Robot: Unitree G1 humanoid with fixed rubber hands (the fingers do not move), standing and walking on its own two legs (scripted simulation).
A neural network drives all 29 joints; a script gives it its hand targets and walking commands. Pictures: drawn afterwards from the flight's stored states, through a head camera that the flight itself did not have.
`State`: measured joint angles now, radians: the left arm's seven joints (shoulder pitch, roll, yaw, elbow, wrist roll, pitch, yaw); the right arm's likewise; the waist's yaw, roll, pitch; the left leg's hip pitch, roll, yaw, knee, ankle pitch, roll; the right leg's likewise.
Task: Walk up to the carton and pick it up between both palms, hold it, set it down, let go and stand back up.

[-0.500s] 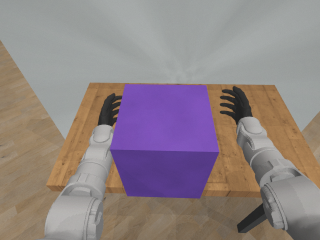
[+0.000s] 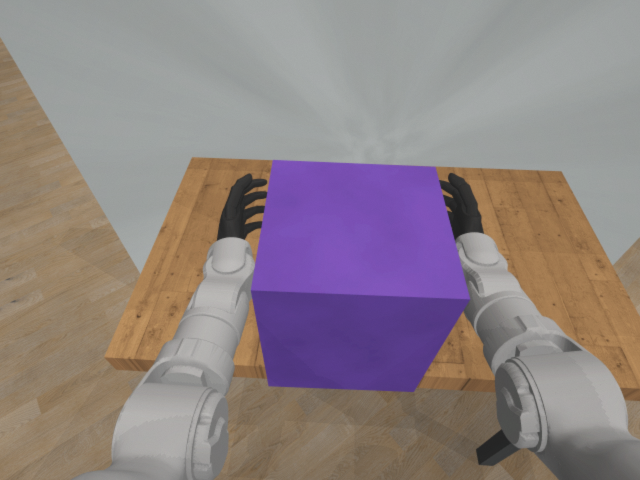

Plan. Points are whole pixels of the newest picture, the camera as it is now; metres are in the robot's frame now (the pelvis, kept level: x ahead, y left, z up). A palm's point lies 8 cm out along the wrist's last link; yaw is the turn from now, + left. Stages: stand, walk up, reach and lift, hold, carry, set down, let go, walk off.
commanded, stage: reach and lift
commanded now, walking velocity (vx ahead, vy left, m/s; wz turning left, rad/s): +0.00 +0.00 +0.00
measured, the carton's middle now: (347, 282) +0.38 +0.00 +0.03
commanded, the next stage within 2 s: none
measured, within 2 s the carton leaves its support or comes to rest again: leaves its support in 1.76 s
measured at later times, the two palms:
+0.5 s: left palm (233, 240) +0.40 +0.15 +0.09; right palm (464, 237) +0.41 -0.15 +0.09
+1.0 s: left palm (230, 244) +0.39 +0.15 +0.09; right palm (470, 241) +0.40 -0.16 +0.10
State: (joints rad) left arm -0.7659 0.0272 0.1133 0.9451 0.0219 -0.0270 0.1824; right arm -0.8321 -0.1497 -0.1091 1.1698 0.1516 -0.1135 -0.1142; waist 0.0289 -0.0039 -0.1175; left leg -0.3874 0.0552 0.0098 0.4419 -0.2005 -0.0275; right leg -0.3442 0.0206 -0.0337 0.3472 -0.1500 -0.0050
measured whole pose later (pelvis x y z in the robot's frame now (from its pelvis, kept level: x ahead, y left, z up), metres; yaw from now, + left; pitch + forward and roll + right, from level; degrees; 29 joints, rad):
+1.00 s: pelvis +0.02 +0.00 +0.01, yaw +1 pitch -2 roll -1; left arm -0.57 -0.10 0.37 0.60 0.36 0.07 0.01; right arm -0.66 0.04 -0.40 0.88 -0.23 -0.11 0.00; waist -0.03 -0.05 0.05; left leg -0.08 0.04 0.01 0.29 -0.18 -0.03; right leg -0.05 0.00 -0.04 0.25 -0.16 0.00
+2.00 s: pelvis -0.01 +0.00 +0.01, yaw +1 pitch -2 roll -1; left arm -0.60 -0.06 0.26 0.46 0.27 0.33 0.05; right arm -0.63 -0.03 -0.17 0.75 0.01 0.04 -0.13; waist -0.03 -0.05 0.02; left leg -0.12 0.04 0.00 0.30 -0.14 -0.02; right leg -0.09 0.00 -0.05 0.25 -0.12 0.00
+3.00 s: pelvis -0.01 +0.00 +0.01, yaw +2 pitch -8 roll -1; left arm -0.69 -0.02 0.28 0.20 0.31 0.69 -0.01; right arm -0.77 -0.07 -0.08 0.65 0.18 0.28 -0.17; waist -0.08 -0.06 0.04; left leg -0.02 0.02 0.00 0.32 -0.16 -0.01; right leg 0.01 -0.01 -0.05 0.27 -0.14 0.01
